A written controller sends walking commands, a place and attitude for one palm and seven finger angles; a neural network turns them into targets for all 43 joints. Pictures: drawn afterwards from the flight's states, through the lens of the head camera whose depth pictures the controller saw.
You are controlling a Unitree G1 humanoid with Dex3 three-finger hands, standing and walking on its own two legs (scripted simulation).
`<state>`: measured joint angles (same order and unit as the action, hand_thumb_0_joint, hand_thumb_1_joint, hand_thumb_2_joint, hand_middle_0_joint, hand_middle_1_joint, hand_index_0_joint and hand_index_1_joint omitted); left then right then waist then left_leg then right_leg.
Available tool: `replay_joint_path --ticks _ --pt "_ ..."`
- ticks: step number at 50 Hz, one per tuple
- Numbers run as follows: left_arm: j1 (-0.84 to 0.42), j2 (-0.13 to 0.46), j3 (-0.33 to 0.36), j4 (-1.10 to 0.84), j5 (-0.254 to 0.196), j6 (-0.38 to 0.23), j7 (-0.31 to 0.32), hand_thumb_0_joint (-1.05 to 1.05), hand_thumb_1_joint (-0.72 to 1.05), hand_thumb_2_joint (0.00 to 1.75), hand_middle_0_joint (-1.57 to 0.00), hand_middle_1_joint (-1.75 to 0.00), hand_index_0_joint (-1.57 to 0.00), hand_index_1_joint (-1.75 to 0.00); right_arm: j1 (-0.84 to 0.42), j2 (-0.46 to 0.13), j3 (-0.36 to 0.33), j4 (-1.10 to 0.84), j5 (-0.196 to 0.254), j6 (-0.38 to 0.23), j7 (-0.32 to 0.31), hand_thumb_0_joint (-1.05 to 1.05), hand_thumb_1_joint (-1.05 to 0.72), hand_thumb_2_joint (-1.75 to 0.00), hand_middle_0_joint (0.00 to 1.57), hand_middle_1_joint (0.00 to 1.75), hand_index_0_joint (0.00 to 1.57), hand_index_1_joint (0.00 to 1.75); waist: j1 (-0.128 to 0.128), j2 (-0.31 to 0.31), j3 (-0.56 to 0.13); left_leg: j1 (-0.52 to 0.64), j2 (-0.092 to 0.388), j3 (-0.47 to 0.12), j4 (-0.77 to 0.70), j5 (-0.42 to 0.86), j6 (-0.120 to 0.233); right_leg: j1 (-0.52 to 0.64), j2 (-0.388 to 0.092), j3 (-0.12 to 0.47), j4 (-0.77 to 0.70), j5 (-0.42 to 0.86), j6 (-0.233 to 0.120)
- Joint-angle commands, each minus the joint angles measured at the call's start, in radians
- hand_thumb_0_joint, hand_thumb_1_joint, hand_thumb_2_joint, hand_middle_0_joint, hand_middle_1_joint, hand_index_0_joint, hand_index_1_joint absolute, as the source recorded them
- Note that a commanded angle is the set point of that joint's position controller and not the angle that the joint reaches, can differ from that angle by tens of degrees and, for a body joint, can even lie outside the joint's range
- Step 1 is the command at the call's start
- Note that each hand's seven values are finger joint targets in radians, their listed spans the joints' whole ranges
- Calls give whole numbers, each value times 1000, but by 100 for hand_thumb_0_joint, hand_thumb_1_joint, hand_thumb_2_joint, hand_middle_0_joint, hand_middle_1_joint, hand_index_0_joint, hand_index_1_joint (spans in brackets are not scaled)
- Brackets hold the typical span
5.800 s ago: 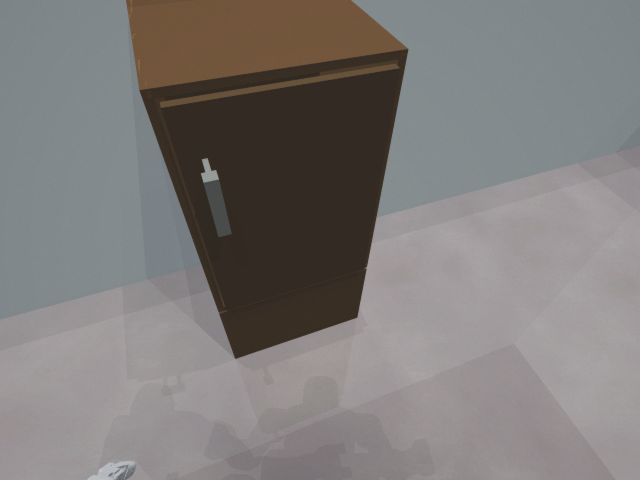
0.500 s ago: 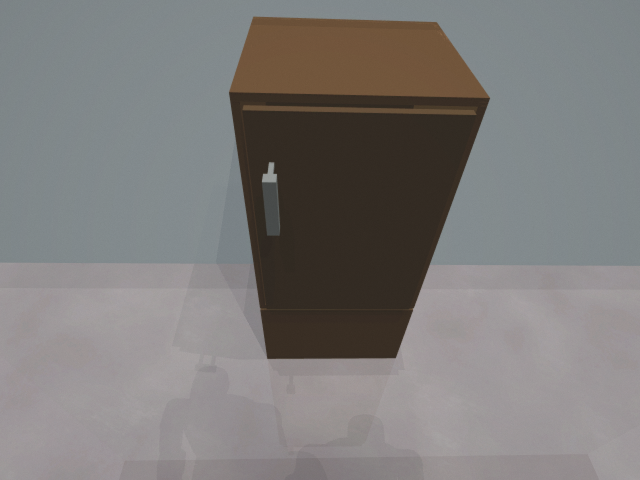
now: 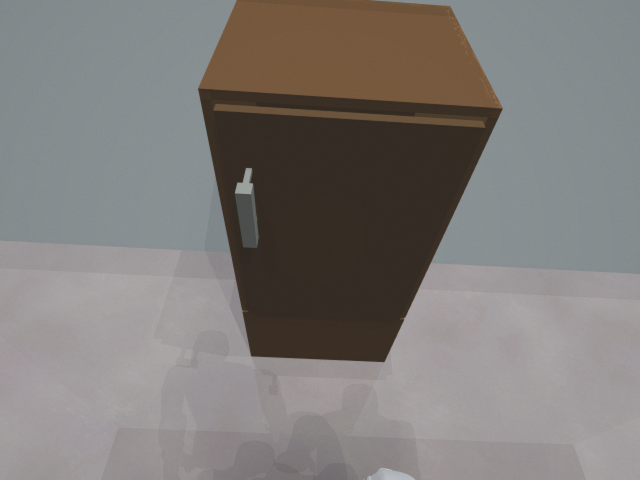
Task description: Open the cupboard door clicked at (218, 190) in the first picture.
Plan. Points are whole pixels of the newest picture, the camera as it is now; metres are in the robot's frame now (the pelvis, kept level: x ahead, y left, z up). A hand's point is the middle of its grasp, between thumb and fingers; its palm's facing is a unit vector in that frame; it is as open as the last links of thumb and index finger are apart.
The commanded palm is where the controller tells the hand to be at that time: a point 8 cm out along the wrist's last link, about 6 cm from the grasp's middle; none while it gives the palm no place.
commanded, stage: shuffle to correct the standing spot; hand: left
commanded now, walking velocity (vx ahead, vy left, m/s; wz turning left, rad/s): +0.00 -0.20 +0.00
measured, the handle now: (249, 208) +0.53 +0.15 -0.01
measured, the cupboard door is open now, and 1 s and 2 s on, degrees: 0 0 0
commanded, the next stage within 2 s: come to a stop and stand still in 0.02 s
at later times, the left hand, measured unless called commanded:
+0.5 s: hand out of the picture +0.06 +0.09 -0.17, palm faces +0.11 -0.97 -0.23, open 7.3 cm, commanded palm none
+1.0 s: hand out of the picture -0.02 +0.11 -0.17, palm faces +0.06 -0.98 -0.19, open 7.4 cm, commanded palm none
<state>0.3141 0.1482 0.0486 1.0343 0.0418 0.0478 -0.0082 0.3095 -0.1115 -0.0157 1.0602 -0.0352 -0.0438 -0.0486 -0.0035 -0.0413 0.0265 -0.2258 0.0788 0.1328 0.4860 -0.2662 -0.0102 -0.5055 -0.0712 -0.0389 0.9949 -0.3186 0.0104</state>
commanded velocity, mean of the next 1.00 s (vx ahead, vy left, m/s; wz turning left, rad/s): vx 0.02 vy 0.04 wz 0.00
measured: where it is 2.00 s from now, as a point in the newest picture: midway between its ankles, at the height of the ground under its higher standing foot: outside the picture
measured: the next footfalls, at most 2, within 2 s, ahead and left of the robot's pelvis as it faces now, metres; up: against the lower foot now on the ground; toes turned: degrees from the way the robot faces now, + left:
right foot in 0.14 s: +0.11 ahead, -0.18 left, +0.00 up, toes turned -6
left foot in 0.70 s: +0.02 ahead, +0.04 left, +0.00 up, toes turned +4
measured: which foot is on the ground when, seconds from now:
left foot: down 0.00-0.14, up 0.16-0.68, down 0.70-1.00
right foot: up 0.00-0.12, down 0.14-0.70, up 0.72-0.98, down 1.00-1.00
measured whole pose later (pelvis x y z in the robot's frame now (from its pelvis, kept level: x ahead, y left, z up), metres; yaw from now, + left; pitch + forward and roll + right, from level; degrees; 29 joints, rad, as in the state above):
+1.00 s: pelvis -0.02 -0.07 +0.00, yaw +2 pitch +1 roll +2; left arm 0.32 0.17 0.04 1.04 0.02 0.01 -0.01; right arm 0.36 -0.16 -0.02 1.05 -0.04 0.00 -0.02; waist -0.02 -0.03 -0.01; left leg -0.23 0.00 0.04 0.45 -0.25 -0.02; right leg -0.27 -0.02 -0.05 0.58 -0.36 0.00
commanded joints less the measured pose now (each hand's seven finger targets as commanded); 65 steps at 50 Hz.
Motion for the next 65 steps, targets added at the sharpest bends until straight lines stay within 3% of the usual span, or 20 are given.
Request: replay_joint_path --ticks 1,5,6,7,8,12,20,29,32,33,35,41,48,51,52,53,54,55,59,65 --pt "15 5 9 -70 -13 -13 -12 0 90 90 -20 -30 -20 -30 46 -221 -64 -37 -4 9 -5 0 -90 -90 20 30 20 30 -13 195 26 -59 222 -116 -178 262 148 76 7 -55 -224 23 25" --pt "43 56 25 -71 -11 -30 -13 0 90 90 -20 -30 -20 -30 40 -237 -88 -42 -5 37 4 0 -90 -90 20 30 20 30 2 178 -13 -98 181 -106 -20 151 79 255 62 -112 -469 121 21" --pt "98 101 36 -59 -11 -39 -10 0 90 90 -20 -30 -20 -30 44 -217 -87 -44 -1 39 7 0 -90 -90 20 30 20 30 30 80 -45 -148 129 -64 97 58 41 359 12 -47 -559 205 11" --pt "139 208 55 -48 0 -50 4 0 90 90 -20 -30 -20 -30 80 -125 -68 -59 5 44 13 0 -90 -90 20 30 20 30 43 -246 -94 -314 -3 44 341 -254 -12 492 -203 169 -623 367 -48" --pt "159 236 51 -55 -10 -47 13 0 90 90 -20 -30 -20 -30 50 -90 -49 -89 13 55 7 0 -90 -90 20 30 20 30 65 -317 -146 -293 -37 -51 511 -429 -3 416 -306 276 -671 440 -122" --pt "-21 144 14 -87 -16 -74 39 0 90 90 -20 -30 -20 -30 42 -82 -37 -52 21 55 25 0 -90 -90 20 30 20 30 0 -161 -75 -251 -5 -118 577 -229 -7 308 -240 183 -628 575 -152" --pt "45 204 43 -69 -18 -63 69 0 90 90 -20 -30 -20 -30 -84 -124 -43 -102 13 99 34 0 -90 -90 20 30 20 30 62 -18 -84 -340 -55 -159 608 -177 -48 426 -344 233 -631 707 -245" --pt "-31 227 47 -102 0 -40 51 0 90 90 -20 -30 -20 -30 -86 -111 -39 -136 22 81 54 0 -90 -90 20 30 20 30 40 -138 -76 -100 -74 -94 257 -147 -9 220 -256 217 -735 17 -187" --pt "-49 203 38 -87 -12 -28 39 0 90 90 -20 -30 -20 -30 33 -101 -29 -84 21 61 48 0 -90 -90 20 30 20 30 -10 -95 -81 183 -102 -37 -42 -20 6 69 -141 126 -695 -176 -87" --pt "-46 169 26 -88 -17 -26 33 0 90 90 -20 -30 -20 -30 68 -132 -34 -76 20 56 41 0 -90 -90 20 30 20 30 -27 2 -72 227 -49 -86 -102 -67 15 15 -91 84 -619 -224 -48" --pt "-59 81 6 -114 -23 -26 25 0 90 90 -20 -30 -20 -30 24 -238 -49 -118 1 54 29 0 -90 -90 20 30 20 30 -26 328 70 -24 265 -493 -376 -423 160 -60 43 -50 -270 -179 14" --pt "31 62 13 -41 -9 -36 -1 0 90 90 -20 -30 -20 -30 -50 -179 -33 -113 4 25 19 0 -90 -90 20 30 20 30 28 167 67 -106 151 -304 -333 -215 155 13 45 17 -9 -4 -1" --pt "37 42 -3 -36 -20 -60 1 0 90 90 -20 -30 -20 -30 61 -198 -37 -55 0 30 14 0 -90 -90 20 30 20 30 6 135 8 -55 156 -317 -184 -90 143 285 62 -15 -529 -32 -6" --pt "168 175 13 25 -22 -77 26 0 90 90 -20 -30 -20 -30 25 -81 -2 -70 22 22 20 0 -90 -90 20 30 20 30 57 -248 -14 -319 -59 -59 172 -221 9 541 -239 325 -748 192 -107" --pt "165 170 6 25 -24 -75 25 0 90 90 -20 -30 -20 -30 -8 -101 -6 -81 15 23 21 0 -90 -90 20 30 20 30 60 -172 -6 -300 -42 -81 269 -285 9 489 -269 316 -734 282 -170" --pt "125 125 -13 32 0 -86 79 0 90 90 -20 -30 -20 -30 -117 -179 -26 -101 7 26 33 0 -90 -90 20 30 20 30 35 100 90 -152 -11 -125 412 -151 8 191 -214 414 -725 226 -195" --pt "-6 186 -5 -38 -18 -90 71 0 90 90 -20 -30 -20 -30 -13 -104 -14 -105 7 41 47 0 -90 -90 20 30 20 30 -44 119 63 -132 5 -121 387 -173 26 125 -175 285 -738 -23 -202" --pt "-29 175 -4 -58 -21 -95 64 0 90 90 -20 -30 -20 -30 -4 -81 -4 -94 -3 41 56 0 -90 -90 20 30 20 30 -33 164 81 -72 -16 -67 319 -107 24 85 -143 226 -730 -7 -189" --pt "-6 118 -23 -21 -26 -99 59 0 90 90 -20 -30 -20 -30 94 -80 13 -68 12 17 36 0 -90 -90 20 30 20 30 -36 -92 -6 19 -39 -85 11 0 19 244 -64 139 -604 219 -135" --pt "38 117 -21 -2 -32 -98 57 0 90 90 -20 -30 -20 -30 43 -110 17 -48 17 11 13 0 -90 -90 20 30 20 30 4 68 -29 -4 22 -116 38 242 41 362 -36 134 -526 495 -70"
